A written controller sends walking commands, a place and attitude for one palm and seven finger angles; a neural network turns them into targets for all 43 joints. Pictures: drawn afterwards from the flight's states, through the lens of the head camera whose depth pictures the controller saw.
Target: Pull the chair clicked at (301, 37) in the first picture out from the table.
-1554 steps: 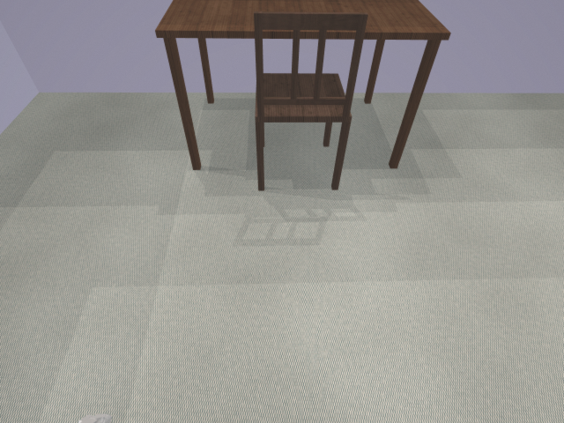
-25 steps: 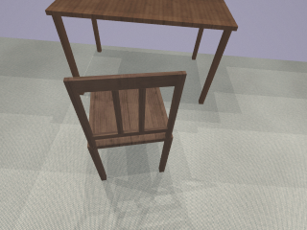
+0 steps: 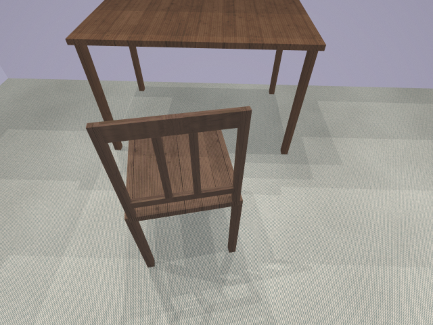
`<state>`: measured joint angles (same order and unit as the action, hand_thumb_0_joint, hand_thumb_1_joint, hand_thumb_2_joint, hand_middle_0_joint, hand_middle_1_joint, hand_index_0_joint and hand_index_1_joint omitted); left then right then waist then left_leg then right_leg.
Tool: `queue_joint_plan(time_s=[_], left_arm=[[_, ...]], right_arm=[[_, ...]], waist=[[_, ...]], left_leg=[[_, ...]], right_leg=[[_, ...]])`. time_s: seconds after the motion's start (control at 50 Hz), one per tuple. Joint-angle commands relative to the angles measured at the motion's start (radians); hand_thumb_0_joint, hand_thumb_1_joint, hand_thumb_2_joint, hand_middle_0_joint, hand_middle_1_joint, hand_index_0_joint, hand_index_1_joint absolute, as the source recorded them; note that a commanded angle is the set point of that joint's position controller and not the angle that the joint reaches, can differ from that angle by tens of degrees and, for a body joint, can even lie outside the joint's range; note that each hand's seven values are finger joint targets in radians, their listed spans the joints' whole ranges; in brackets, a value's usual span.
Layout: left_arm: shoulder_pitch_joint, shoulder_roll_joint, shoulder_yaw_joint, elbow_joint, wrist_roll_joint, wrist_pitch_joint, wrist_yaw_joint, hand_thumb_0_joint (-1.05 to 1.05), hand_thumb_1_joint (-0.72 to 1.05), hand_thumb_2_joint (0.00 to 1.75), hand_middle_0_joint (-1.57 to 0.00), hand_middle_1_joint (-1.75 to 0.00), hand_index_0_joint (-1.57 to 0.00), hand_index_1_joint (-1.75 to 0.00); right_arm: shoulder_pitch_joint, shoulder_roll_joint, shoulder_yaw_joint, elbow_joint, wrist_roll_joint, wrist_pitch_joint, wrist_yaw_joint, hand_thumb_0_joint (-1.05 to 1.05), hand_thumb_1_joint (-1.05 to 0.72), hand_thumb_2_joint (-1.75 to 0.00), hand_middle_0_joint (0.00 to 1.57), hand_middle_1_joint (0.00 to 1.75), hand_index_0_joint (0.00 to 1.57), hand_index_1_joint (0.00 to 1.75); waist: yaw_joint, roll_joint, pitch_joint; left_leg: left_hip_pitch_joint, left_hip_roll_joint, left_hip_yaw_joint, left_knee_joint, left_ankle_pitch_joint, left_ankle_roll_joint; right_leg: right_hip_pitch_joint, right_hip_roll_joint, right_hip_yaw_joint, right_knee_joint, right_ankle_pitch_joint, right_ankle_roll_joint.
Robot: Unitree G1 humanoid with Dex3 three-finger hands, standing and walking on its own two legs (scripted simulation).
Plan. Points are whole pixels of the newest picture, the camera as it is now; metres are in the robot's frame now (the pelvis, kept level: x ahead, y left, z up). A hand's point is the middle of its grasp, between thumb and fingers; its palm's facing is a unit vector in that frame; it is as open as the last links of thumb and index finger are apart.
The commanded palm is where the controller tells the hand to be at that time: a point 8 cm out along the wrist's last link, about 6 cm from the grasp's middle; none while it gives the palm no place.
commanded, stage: let the arm hang, fingers relaxed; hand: left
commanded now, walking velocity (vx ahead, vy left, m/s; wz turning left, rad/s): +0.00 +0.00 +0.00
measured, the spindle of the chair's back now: (163, 169) +0.54 +0.20 -0.11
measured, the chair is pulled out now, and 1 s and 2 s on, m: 0.56 0.56 0.56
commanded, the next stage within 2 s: look to check the result in 0.20 s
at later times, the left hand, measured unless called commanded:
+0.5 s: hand out of the picture -0.01 +0.15 -0.17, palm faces +0.06 -0.99 -0.16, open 7.4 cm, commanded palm none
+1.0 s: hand out of the picture +0.00 +0.15 -0.17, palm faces +0.06 -0.98 -0.16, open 7.4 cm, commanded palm none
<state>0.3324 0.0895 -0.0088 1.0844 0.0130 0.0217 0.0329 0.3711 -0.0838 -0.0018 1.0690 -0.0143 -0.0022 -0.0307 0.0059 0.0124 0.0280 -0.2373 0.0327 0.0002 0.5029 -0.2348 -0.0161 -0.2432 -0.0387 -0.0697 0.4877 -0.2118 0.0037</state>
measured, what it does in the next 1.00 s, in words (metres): stands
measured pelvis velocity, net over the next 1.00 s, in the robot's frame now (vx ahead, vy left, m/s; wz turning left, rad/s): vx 0.01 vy -0.01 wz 0.01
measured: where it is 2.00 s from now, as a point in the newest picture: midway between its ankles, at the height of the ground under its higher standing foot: outside the picture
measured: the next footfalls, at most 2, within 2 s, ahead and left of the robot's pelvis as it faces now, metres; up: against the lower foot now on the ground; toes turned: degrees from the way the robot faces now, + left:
none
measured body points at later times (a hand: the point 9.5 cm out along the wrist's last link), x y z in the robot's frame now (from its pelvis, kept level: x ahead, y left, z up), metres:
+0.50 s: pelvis +0.01 -0.01 +0.00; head +0.02 -0.01 +0.45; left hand -0.01 +0.20 -0.16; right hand -0.02 -0.20 -0.16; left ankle +0.02 +0.13 -0.74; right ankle +0.03 -0.12 -0.74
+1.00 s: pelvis +0.01 -0.01 +0.00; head +0.02 -0.01 +0.45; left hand +0.00 +0.20 -0.16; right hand -0.01 -0.21 -0.16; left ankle +0.02 +0.13 -0.74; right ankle +0.03 -0.12 -0.74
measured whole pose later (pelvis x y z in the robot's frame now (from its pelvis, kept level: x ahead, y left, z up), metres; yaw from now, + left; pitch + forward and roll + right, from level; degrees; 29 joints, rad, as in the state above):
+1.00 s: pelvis +0.01 -0.01 +0.00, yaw +0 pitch -2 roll +0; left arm 0.31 0.11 0.01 1.07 0.01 0.01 0.03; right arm 0.36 -0.09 0.00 1.08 -0.01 -0.01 -0.04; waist 0.00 0.01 0.06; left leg -0.21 0.04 -0.01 0.48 -0.24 -0.03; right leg -0.22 -0.03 -0.08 0.47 -0.22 -0.01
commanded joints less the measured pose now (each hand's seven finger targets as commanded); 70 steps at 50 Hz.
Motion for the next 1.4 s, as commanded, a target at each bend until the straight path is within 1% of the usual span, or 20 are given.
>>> queue_joint_plan(time_s=[0.0, 0.02, 0.1, 0.18, 0.2, 0.28, 0.32, 0.48, 0.58, 0.6, 0.68, 0.7, 0.82, 0.88, 0.98, 1.02, 1.06, 1.16, 1.24, 1.38], left_arm=[[0.087, 0.105, 0.023, -0.027, -0.002, -0.013, 0.007, 0.00, 0.90, 0.90, -0.20, -0.30, -0.20, -0.30], [0.087, 0.103, 0.024, -0.029, 0.000, -0.013, 0.007, 0.00, 0.90, 0.90, -0.20, -0.30, -0.20, -0.30], [0.087, 0.095, 0.025, -0.030, -0.001, -0.015, 0.006, 0.00, 0.90, 0.90, -0.20, -0.30, -0.20, -0.30], [0.086, 0.092, 0.027, -0.035, -0.003, -0.018, 0.006, 0.00, 0.90, 0.90, -0.20, -0.30, -0.20, -0.30], [0.085, 0.095, 0.026, -0.034, -0.003, -0.016, 0.007, 0.00, 0.90, 0.90, -0.20, -0.30, -0.20, -0.30], [0.086, 0.095, 0.026, -0.034, -0.004, -0.020, 0.006, 0.00, 0.90, 0.90, -0.20, -0.30, -0.20, -0.30], [0.079, 0.094, 0.024, -0.033, -0.004, -0.017, 0.007, 0.00, 0.90, 0.90, -0.20, -0.30, -0.20, -0.30], [0.073, 0.105, 0.026, -0.034, -0.005, -0.018, 0.006, 0.00, 0.90, 0.90, -0.20, -0.30, -0.20, -0.30], [0.069, 0.104, 0.026, -0.036, -0.005, -0.018, 0.007, 0.00, 0.90, 0.90, -0.20, -0.30, -0.20, -0.30], [0.062, 0.106, 0.025, -0.036, -0.004, -0.016, 0.007, 0.00, 0.90, 0.90, -0.20, -0.30, -0.20, -0.30], [0.069, 0.103, 0.027, -0.037, -0.005, -0.020, 0.006, 0.00, 0.90, 0.90, -0.20, -0.30, -0.20, -0.30], [0.061, 0.106, 0.026, -0.037, -0.005, -0.018, 0.006, 0.00, 0.90, 0.90, -0.20, -0.30, -0.20, -0.30], [0.061, 0.103, 0.026, -0.038, -0.005, -0.017, 0.006, 0.00, 0.90, 0.90, -0.20, -0.30, -0.20, -0.30], [0.064, 0.105, 0.028, -0.040, -0.006, -0.019, 0.005, 0.00, 0.90, 0.90, -0.20, -0.30, -0.20, -0.30], [0.064, 0.108, 0.028, -0.040, -0.007, -0.021, 0.005, 0.00, 0.90, 0.90, -0.20, -0.30, -0.20, -0.30], [0.058, 0.106, 0.027, -0.040, -0.006, -0.017, 0.006, 0.00, 0.90, 0.90, -0.20, -0.30, -0.20, -0.30], [0.063, 0.108, 0.028, -0.040, -0.006, -0.017, 0.006, 0.00, 0.90, 0.90, -0.20, -0.30, -0.20, -0.30], [0.065, 0.110, 0.028, -0.039, -0.006, -0.020, 0.005, 0.00, 0.90, 0.90, -0.20, -0.30, -0.20, -0.30], [0.064, 0.106, 0.028, -0.041, -0.006, -0.020, 0.005, 0.00, 0.90, 0.90, -0.20, -0.30, -0.20, -0.30], [0.064, 0.105, 0.030, -0.041, -0.006, -0.019, 0.005, 0.00, 0.90, 0.90, -0.20, -0.30, -0.20, -0.30]], right_arm=[[0.110, -0.074, -0.017, -0.017, 0.001, -0.006, -0.008, 0.00, -0.90, -0.90, 0.20, 0.30, 0.20, 0.30], [0.108, -0.072, -0.017, -0.018, -0.001, -0.007, -0.007, 0.00, -0.90, -0.90, 0.20, 0.30, 0.20, 0.30], [0.106, -0.068, -0.017, -0.021, 0.001, -0.009, -0.010, 0.00, -0.90, -0.90, 0.20, 0.30, 0.20, 0.30], [0.105, -0.072, -0.017, -0.019, 0.001, -0.014, -0.011, 0.00, -0.90, -0.90, 0.20, 0.30, 0.20, 0.30], [0.103, -0.070, -0.017, -0.019, 0.002, -0.012, -0.012, 0.00, -0.90, -0.90, 0.20, 0.30, 0.20, 0.30], [0.103, -0.077, -0.014, -0.017, 0.003, -0.016, -0.012, 0.00, -0.90, -0.90, 0.20, 0.30, 0.20, 0.30], [0.100, -0.080, -0.014, -0.015, 0.003, -0.013, -0.013, 0.00, -0.90, -0.90, 0.20, 0.30, 0.20, 0.30], [0.097, -0.082, -0.014, -0.011, 0.003, -0.012, -0.011, 0.00, -0.90, -0.90, 0.20, 0.30, 0.20, 0.30], [0.097, -0.080, -0.014, -0.010, 0.002, -0.010, -0.011, 0.00, -0.90, -0.90, 0.20, 0.30, 0.20, 0.30], [0.096, -0.080, -0.015, -0.011, 0.002, -0.007, -0.012, 0.00, -0.90, -0.90, 0.20, 0.30, 0.20, 0.30], [0.097, -0.083, -0.013, -0.011, 0.003, -0.015, -0.012, 0.00, -0.90, -0.90, 0.20, 0.30, 0.20, 0.30], [0.093, -0.083, -0.012, -0.010, 0.004, -0.013, -0.014, 0.00, -0.90, -0.90, 0.20, 0.30, 0.20, 0.30], [0.090, -0.085, -0.012, -0.010, 0.003, -0.012, -0.014, 0.00, -0.90, -0.90, 0.20, 0.30, 0.20, 0.30], [0.093, -0.084, -0.011, -0.009, 0.004, -0.014, -0.013, 0.00, -0.90, -0.90, 0.20, 0.30, 0.20, 0.30], [0.093, -0.082, -0.010, -0.005, 0.004, -0.014, -0.013, 0.00, -0.90, -0.90, 0.20, 0.30, 0.20, 0.30], [0.088, -0.087, -0.011, -0.006, 0.004, -0.011, -0.014, 0.00, -0.90, -0.90, 0.20, 0.30, 0.20, 0.30], [0.086, -0.084, -0.011, -0.005, 0.004, -0.011, -0.013, 0.00, -0.90, -0.90, 0.20, 0.30, 0.20, 0.30], [0.087, -0.086, -0.011, -0.006, 0.004, -0.011, -0.013, 0.00, -0.90, -0.90, 0.20, 0.30, 0.20, 0.30], [0.085, -0.086, -0.012, -0.006, 0.004, -0.013, -0.014, 0.00, -0.90, -0.90, 0.20, 0.30, 0.20, 0.30], [0.087, -0.088, -0.012, -0.006, 0.004, -0.013, -0.014, 0.00, -0.90, -0.90, 0.20, 0.30, 0.20, 0.30]], waist=[[-0.004, -0.011, 0.110], [-0.004, 0.013, 0.112], [-0.004, -0.006, 0.109], [-0.005, 0.017, 0.072], [-0.003, 0.014, 0.092], [-0.004, -0.010, 0.051], [-0.004, -0.006, 0.085], [-0.005, -0.009, 0.069], [-0.008, -0.011, 0.077], [-0.008, -0.012, 0.105], [-0.005, 0.005, 0.048], [-0.005, -0.003, 0.080], [-0.004, 0.008, 0.095], [-0.005, -0.013, 0.059], [-0.005, -0.011, 0.059], [-0.004, -0.010, 0.093], [-0.004, 0.015, 0.082], [-0.004, -0.020, 0.069], [-0.004, 0.007, 0.076], [-0.005, -0.008, 0.072]], left_leg=[[-0.077, 0.042, -0.064, -0.127, -0.098, 0.063], [-0.083, 0.041, -0.063, -0.127, -0.101, 0.062], [-0.072, 0.048, -0.066, -0.129, -0.079, 0.063], [-0.051, 0.053, -0.068, -0.129, -0.045, 0.061], [-0.063, 0.055, -0.070, -0.135, -0.049, 0.064], [-0.035, 0.056, -0.067, -0.122, 0.005, 0.061], [-0.046, 0.057, -0.066, -0.129, -0.011, 0.060], [-0.029, 0.052, -0.057, -0.122, -0.014, 0.056], [-0.028, 0.052, -0.056, -0.122, -0.029, 0.056], [-0.043, 0.054, -0.060, -0.133, -0.044, 0.057], [-0.019, 0.056, -0.061, -0.123, 0.015, 0.057], [-0.037, 0.059, -0.066, -0.132, 0.002, 0.059], [-0.039, 0.056, -0.064, -0.129, 0.000, 0.057], [-0.020, 0.052, -0.062, -0.118, 0.023, 0.057], [-0.017, 0.051, -0.059, -0.111, 0.040, 0.054], [-0.032, 0.054, -0.064, -0.122, 0.014, 0.055], [-0.028, 0.051, -0.066, -0.122, -0.002, 0.056], [-0.021, 0.047, -0.060, -0.112, 0.013, 0.054], [-0.023, 0.052, -0.066, -0.118, 0.030, 0.056], [-0.025, 0.051, -0.070, -0.122, 0.009, 0.056]], right_leg=[[-0.053, -0.055, 0.082, -0.138, -0.128, -0.059], [-0.053, -0.058, 0.085, -0.136, -0.128, -0.058], [-0.049, -0.053, 0.079, -0.135, -0.098, -0.059], [-0.023, -0.058, 0.079, -0.122, -0.057, -0.059], [-0.022, -0.052, 0.076, -0.129, -0.055, -0.059], [0.001, -0.061, 0.077, -0.119, -0.019, -0.058], [-0.013, -0.059, 0.075, -0.126, -0.037, -0.059], [-0.009, -0.063, 0.079, -0.132, -0.048, -0.059], [-0.020, -0.061, 0.085, -0.138, -0.063, -0.061], [-0.028, -0.054, 0.080, -0.142, -0.071, -0.062], [0.009, -0.060, 0.081, -0.125, -0.017, -0.060], [0.003, -0.053, 0.074, -0.130, -0.024, -0.061], [-0.006, -0.058, 0.075, -0.133, -0.032, -0.061], [0.012, -0.062, 0.075, -0.127, -0.017, -0.061], [0.015, -0.065, 0.073, -0.130, -0.013, -0.061], [-0.004, -0.060, 0.071, -0.133, -0.036, -0.061], [-0.002, -0.062, 0.074, -0.135, -0.046, -0.061], [0.008, -0.066, 0.074, -0.137, -0.038, -0.062], [0.008, -0.064, 0.068, -0.130, -0.023, -0.061], [0.013, -0.062, 0.066, -0.131, -0.035, -0.059]])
